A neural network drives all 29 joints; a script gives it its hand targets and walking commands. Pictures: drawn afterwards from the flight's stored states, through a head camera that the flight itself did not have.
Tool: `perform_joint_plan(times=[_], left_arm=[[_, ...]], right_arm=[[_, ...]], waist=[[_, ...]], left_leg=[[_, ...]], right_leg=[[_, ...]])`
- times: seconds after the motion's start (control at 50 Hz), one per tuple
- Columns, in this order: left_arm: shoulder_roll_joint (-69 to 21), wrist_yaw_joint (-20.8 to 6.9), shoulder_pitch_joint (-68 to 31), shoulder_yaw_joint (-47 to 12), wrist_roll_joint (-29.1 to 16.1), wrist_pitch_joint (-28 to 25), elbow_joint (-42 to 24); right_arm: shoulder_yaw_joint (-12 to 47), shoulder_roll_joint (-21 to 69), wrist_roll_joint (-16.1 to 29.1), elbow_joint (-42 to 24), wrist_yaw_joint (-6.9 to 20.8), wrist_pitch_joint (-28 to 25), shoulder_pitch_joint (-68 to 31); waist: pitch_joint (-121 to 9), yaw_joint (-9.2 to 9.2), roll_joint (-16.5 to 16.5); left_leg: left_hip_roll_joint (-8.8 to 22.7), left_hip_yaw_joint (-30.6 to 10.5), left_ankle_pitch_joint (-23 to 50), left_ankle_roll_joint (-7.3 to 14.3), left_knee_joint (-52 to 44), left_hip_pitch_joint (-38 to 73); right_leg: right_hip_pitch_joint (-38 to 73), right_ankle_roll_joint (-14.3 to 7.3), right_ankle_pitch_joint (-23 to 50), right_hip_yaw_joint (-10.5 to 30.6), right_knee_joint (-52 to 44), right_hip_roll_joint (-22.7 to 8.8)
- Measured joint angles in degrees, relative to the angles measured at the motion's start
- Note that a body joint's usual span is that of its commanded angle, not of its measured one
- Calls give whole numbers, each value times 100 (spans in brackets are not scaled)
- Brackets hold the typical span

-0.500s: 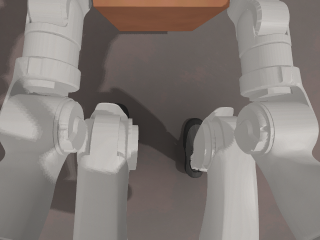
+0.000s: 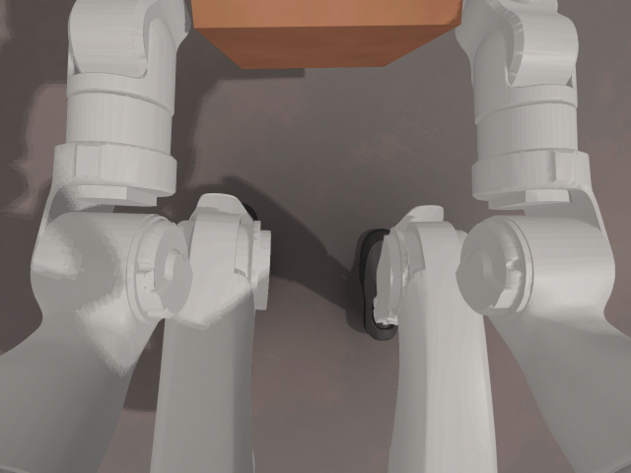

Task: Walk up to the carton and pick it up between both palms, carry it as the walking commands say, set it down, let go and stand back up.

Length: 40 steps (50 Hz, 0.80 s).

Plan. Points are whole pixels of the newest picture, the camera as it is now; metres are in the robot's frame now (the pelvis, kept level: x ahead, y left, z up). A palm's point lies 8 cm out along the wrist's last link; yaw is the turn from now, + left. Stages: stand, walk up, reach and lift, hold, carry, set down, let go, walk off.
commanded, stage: reach and lift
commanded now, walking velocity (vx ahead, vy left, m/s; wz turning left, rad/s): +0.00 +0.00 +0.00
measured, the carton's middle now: out of the picture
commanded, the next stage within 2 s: none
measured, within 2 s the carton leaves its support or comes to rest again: neither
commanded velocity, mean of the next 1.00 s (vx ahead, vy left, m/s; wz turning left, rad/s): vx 0.00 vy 0.00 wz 0.00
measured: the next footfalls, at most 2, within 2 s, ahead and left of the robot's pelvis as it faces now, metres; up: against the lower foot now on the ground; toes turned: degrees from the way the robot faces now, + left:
none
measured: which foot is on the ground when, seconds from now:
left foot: down 0.00-1.00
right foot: down 0.00-1.00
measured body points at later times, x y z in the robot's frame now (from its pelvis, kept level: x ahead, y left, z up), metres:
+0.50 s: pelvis -0.02 +0.00 +0.04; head +0.32 +0.04 +0.32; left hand +0.54 +0.18 -0.06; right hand +0.56 -0.10 -0.05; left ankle +0.15 +0.13 -0.39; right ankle +0.13 -0.14 -0.39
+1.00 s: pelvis -0.02 +0.00 +0.10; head +0.30 +0.04 +0.40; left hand +0.52 +0.18 +0.02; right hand +0.54 -0.10 +0.02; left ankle +0.15 +0.13 -0.39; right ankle +0.13 -0.14 -0.39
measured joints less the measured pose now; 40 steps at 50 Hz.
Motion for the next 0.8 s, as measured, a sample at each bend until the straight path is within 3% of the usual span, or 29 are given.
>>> perform_joint_plan(times=[0.28, 0.8], left_arm=[[-152, -170, 53, 395, 317, 167, -235], [-431, -227, 451, 525, 498, 415, -598]], right_arm=[[-284, 207, -277, -122, 54, 165, -64], [-377, 419, -451, -547, 147, 373, 468]], waist=[[-8, -46, 2], [-11, -106, 85]], left_leg=[[2, -32, 217, -3, -500, 465], [12, -39, 401, 6, -1469, 1666]], right_leg=[[446, -22, 250, -21, -515, -15], [1613, -78, 481, -9, -1493, -58]])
